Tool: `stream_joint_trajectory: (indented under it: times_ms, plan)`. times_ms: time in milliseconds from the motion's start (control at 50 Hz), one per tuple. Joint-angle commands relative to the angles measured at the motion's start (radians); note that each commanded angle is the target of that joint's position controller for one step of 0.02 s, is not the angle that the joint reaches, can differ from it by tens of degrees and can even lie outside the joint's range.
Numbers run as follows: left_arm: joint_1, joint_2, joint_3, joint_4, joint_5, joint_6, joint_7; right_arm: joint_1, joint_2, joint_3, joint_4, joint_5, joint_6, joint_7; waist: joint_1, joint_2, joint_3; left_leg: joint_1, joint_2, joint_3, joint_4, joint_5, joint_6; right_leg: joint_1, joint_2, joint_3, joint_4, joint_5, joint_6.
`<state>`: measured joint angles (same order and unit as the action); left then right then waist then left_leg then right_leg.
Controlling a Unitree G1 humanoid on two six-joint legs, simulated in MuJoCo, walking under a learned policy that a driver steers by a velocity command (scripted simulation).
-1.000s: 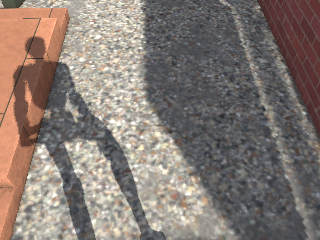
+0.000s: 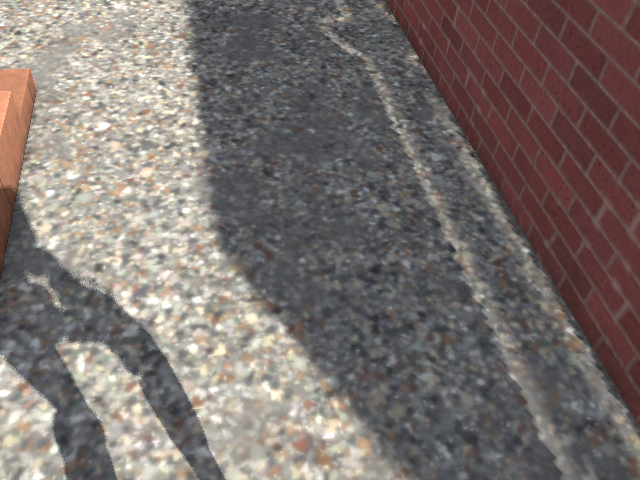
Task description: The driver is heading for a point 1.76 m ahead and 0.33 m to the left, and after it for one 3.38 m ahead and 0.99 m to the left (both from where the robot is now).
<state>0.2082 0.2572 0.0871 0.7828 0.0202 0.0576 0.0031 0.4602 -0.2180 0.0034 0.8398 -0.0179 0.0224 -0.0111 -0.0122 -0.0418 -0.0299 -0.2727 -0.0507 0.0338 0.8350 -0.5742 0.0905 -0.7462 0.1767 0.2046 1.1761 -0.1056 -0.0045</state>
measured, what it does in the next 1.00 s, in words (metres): walks ahead: right foot 0.04 m lower, then left foot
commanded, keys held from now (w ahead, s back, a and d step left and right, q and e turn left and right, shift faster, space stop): no key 1.00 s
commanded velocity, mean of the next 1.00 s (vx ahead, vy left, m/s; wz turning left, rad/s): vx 0.00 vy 0.00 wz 0.00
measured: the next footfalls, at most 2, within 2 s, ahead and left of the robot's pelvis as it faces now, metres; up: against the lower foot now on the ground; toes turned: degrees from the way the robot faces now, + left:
right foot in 0.34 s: +0.11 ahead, -0.14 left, -0.04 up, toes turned +2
left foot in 0.92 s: +0.06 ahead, +0.10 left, -0.04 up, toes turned -1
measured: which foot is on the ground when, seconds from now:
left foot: down 0.00-0.80, up 0.82-0.90, down 0.92-1.00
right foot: up 0.00-0.32, down 0.34-0.94, up 0.96-1.00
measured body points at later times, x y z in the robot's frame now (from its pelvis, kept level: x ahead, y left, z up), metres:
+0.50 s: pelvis +0.06 -0.02 +0.00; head +0.06 -0.03 +0.45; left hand +0.17 +0.21 -0.13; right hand +0.03 -0.26 -0.15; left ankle -0.07 +0.06 -0.69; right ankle +0.11 -0.14 -0.72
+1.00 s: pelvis +0.12 +0.03 -0.01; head +0.12 +0.07 +0.44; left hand +0.05 +0.27 -0.18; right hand +0.15 -0.22 -0.14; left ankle +0.07 +0.11 -0.73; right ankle +0.11 -0.12 -0.71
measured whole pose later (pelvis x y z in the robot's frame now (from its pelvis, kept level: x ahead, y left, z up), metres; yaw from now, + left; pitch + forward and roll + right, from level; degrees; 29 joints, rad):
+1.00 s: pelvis +0.12 +0.03 -0.01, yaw +0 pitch -4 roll -3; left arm 0.43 0.22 0.01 1.11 -0.01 -0.06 0.06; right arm 0.30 -0.21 0.02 1.08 -0.01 -0.11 -0.03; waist 0.04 -0.03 0.06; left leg -0.17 0.00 0.03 0.71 0.36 -0.06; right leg -0.29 0.02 0.02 0.82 -0.05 -0.12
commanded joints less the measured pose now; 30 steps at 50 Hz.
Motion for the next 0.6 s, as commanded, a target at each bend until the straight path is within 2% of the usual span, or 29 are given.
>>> stream_joint_trajectory:
  times_ms: [20,40,60,100,140,180,280,340,360,380,400,440,480,500,520,540,560,600]
  plan:
    - [0.026,0.059,0.01,-0.003,0.013,0.019,-0.004,-0.073,-0.113,-0.037,-0.071,0.003,-0.041,-0.011,0.04,0.085,0.065,0.05,0.175,-0.218,-0.305,0.683,0.034,0.006,-0.04,-0.027,-0.026,0.086,0.008]
    - [0.03,0.058,0.01,0.015,0.011,0.013,-0.001,-0.013,-0.097,-0.032,-0.047,-0.002,-0.048,-0.017,0.012,0.111,0.042,0.162,0.184,-0.227,-0.306,0.826,0.033,-0.013,-0.048,-0.015,-0.041,0.031,0.015]
    - [0.01,0.056,0.006,0.018,0.01,0.009,0.002,0.025,-0.108,-0.037,-0.028,-0.007,-0.053,-0.022,-0.01,0.135,0.04,0.249,0.194,-0.231,-0.304,0.892,0.043,-0.054,-0.053,-0.017,-0.06,-0.003,0.024]
    - [-0.04,0.061,0.002,0.021,0.006,0.001,0.007,0.061,-0.114,-0.042,-0.006,-0.014,-0.058,-0.03,-0.047,0.148,0.04,0.362,0.21,-0.242,-0.302,0.96,0.067,-0.104,-0.068,-0.011,-0.108,-0.057,0.042]
    - [-0.063,0.064,-0.003,0.032,0.003,-0.006,0.009,0.064,-0.117,-0.045,0.008,-0.017,-0.062,-0.034,-0.06,0.143,0.039,0.4,0.221,-0.251,-0.296,1.004,0.09,-0.097,-0.087,-0.01,-0.163,-0.074,0.054]
    - [-0.084,0.061,-0.009,0.041,0.007,-0.013,0.008,0.072,-0.112,-0.045,0.026,-0.02,-0.067,-0.03,-0.07,0.141,0.048,0.412,0.227,-0.259,-0.285,1.027,0.111,-0.091,-0.107,-0.02,-0.218,-0.089,0.059]
    - [-0.103,0.041,-0.031,0.069,0.004,-0.037,0.0,0.032,-0.108,-0.043,0.065,-0.015,-0.089,-0.017,-0.051,0.111,0.068,0.268,0.232,-0.27,-0.238,0.976,0.131,0.059,-0.167,-0.068,-0.385,0.002,0.021]
    - [-0.073,0.038,-0.041,0.096,0.002,-0.066,-0.006,-0.013,-0.106,-0.04,0.083,-0.009,-0.101,0.0,-0.024,0.116,0.062,0.094,0.214,-0.261,-0.184,0.864,0.112,0.273,-0.181,-0.145,-0.484,0.047,-0.024]
    - [-0.065,0.052,-0.036,0.108,-0.013,-0.08,0.0,-0.004,-0.076,-0.028,0.091,0.0,-0.1,0.003,-0.009,0.041,0.066,0.049,0.167,-0.208,-0.18,0.823,0.072,0.336,-0.169,-0.161,-0.547,0.071,-0.04]
    - [-0.047,0.033,-0.043,0.126,-0.023,-0.089,0.006,-0.012,-0.089,-0.027,0.105,0.005,-0.098,0.003,0.019,-0.012,0.067,0.031,0.124,-0.143,-0.164,0.723,0.025,0.412,-0.154,-0.172,-0.631,0.186,-0.051]
    - [-0.02,0.031,-0.048,0.149,-0.028,-0.096,0.01,-0.016,-0.111,-0.031,0.115,0.007,-0.094,0.004,0.029,-0.052,0.066,-0.007,0.08,-0.091,-0.141,0.608,-0.014,0.51,-0.164,-0.145,-0.686,0.414,-0.065]
    - [0.035,0.052,-0.053,0.17,-0.023,-0.1,0.012,-0.035,-0.119,-0.035,0.139,0.013,-0.088,0.006,0.045,-0.027,0.043,-0.032,0.029,-0.03,-0.105,0.439,-0.05,0.631,-0.216,-0.059,-0.761,0.64,-0.097]
    - [0.043,0.06,-0.064,0.174,-0.016,-0.11,0.009,-0.046,-0.083,-0.033,0.161,0.018,-0.073,0.003,0.031,0.004,0.051,-0.01,0.008,0.0,-0.071,0.338,-0.046,0.65,-0.269,-0.044,-0.792,0.865,-0.123]
    - [0.064,0.063,-0.067,0.188,-0.013,-0.114,0.007,-0.035,-0.066,-0.036,0.172,0.012,-0.061,-0.003,0.024,-0.03,0.089,0.002,-0.001,0.02,-0.053,0.263,-0.045,0.619,-0.292,-0.04,-0.8,0.97,-0.133]
    - [0.051,0.077,-0.067,0.191,-0.017,-0.119,0.016,0.019,-0.04,-0.035,0.19,0.006,-0.049,-0.01,-0.003,-0.126,0.124,0.03,-0.003,0.022,-0.058,0.19,-0.047,0.549,-0.336,0.018,-0.828,0.992,-0.169]
    - [0.054,0.071,-0.068,0.195,-0.022,-0.122,0.021,0.026,-0.052,-0.038,0.208,-0.002,-0.043,-0.021,0.001,-0.128,0.173,0.04,-0.006,0.028,-0.059,0.168,-0.054,0.498,-0.332,0.035,-0.849,0.981,-0.173]
    - [0.059,0.073,-0.067,0.201,-0.021,-0.126,0.025,0.02,-0.064,-0.043,0.216,-0.008,-0.045,-0.026,-0.002,-0.124,0.184,0.046,-0.008,0.027,-0.067,0.179,-0.057,0.496,-0.319,0.029,-0.842,0.996,-0.171]
    - [0.099,0.073,-0.067,0.226,-0.016,-0.132,0.033,0.025,-0.067,-0.047,0.24,-0.006,-0.051,-0.028,-0.011,-0.076,0.158,0.065,0.001,0.023,-0.112,0.237,-0.065,0.534,-0.311,0.019,-0.812,1.033,-0.177]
